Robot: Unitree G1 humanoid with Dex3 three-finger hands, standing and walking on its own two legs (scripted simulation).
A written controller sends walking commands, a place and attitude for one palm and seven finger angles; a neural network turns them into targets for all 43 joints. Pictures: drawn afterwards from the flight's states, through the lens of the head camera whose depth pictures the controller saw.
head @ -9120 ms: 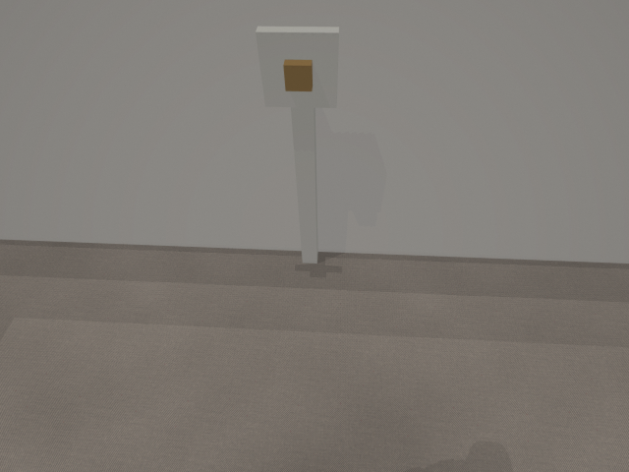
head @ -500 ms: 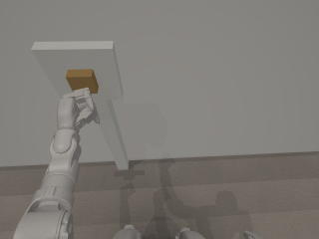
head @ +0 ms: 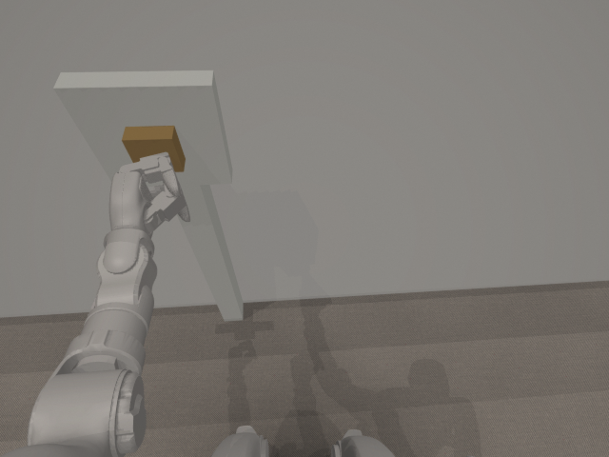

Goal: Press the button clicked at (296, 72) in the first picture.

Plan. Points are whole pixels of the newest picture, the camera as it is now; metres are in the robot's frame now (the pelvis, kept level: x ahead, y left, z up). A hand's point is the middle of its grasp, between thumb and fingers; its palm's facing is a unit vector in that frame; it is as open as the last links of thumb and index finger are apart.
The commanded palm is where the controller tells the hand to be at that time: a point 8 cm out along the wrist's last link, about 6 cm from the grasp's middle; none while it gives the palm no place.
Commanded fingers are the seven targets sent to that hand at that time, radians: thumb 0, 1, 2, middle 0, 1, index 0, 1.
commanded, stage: press the button with the knuckle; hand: left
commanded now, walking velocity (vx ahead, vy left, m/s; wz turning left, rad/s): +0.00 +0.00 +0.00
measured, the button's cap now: (156, 147) +0.50 +0.20 +0.10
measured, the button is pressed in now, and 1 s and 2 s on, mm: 1 13 0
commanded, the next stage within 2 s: hold the button down briefly in 0.32 s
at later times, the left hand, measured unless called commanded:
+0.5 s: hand (181, 188) +0.46 +0.17 +0.06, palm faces +0.08 -1.00 -0.04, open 2.7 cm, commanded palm +0.47 +0.21 +0.07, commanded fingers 0.00 0.90 0.90 -1.30 -1.50 -1.30 -1.50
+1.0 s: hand (180, 190) +0.46 +0.17 +0.06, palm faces +0.08 -1.00 -0.02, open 2.7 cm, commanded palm +0.44 +0.21 +0.07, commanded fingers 0.00 0.90 0.90 -1.30 -1.50 -1.30 -1.50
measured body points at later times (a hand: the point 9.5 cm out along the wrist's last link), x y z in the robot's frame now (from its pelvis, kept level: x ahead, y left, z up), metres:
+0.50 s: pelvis -0.03 +0.00 -0.01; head +0.08 +0.02 +0.42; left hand +0.45 +0.22 +0.07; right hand -0.01 -0.27 -0.13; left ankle +0.02 +0.09 -0.68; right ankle +0.00 -0.09 -0.68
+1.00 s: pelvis -0.03 +0.01 -0.02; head +0.07 +0.03 +0.42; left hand +0.45 +0.22 +0.06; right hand +0.00 -0.26 -0.12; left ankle +0.02 +0.09 -0.68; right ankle +0.00 -0.09 -0.68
